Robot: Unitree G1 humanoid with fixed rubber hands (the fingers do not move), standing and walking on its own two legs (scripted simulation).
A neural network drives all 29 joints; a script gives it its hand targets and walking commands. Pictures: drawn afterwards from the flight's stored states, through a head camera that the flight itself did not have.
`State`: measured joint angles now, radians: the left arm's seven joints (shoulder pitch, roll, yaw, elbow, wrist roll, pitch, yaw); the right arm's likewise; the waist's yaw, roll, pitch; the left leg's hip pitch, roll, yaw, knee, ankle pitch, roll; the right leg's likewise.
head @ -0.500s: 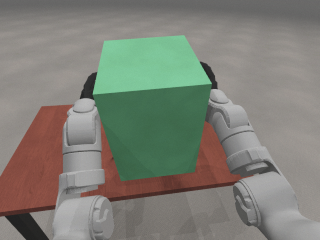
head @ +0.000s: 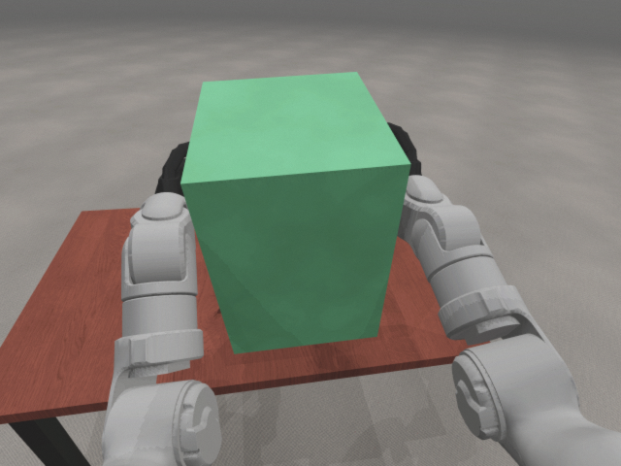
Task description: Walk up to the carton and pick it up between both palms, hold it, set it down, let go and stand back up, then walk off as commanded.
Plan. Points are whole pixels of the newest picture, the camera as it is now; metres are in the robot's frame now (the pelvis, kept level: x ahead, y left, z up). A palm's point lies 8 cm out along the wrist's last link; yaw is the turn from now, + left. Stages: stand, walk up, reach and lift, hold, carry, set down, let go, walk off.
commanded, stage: hold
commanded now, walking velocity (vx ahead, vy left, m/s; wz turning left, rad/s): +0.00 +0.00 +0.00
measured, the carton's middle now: (294, 215) +0.36 +0.01 +0.22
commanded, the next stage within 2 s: none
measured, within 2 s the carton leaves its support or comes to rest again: neither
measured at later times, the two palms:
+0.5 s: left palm (171, 204) +0.36 +0.15 +0.24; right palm (402, 183) +0.37 -0.12 +0.26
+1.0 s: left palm (173, 201) +0.36 +0.15 +0.24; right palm (403, 182) +0.37 -0.13 +0.26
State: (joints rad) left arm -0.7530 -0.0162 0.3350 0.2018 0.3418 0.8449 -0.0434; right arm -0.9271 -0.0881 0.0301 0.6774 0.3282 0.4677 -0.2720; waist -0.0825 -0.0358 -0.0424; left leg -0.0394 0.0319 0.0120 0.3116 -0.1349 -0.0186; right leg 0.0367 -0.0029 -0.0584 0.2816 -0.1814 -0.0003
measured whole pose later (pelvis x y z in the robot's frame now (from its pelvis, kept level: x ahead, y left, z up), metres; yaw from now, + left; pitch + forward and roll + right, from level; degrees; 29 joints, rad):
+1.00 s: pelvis +0.00 +0.00 +0.00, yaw +0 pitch -8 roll +0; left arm -0.76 -0.02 0.34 0.21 0.34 0.83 -0.04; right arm -0.93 -0.10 0.05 0.67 0.33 0.46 -0.28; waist -0.08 -0.04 -0.04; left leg -0.03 0.03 0.01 0.31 -0.14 -0.02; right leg 0.05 0.00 -0.06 0.27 -0.18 0.00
